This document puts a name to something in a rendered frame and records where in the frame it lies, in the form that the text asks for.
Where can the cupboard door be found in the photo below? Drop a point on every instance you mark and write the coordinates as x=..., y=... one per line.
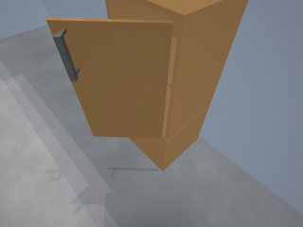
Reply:
x=124, y=69

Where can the handle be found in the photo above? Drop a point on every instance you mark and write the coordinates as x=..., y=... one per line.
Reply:
x=59, y=40

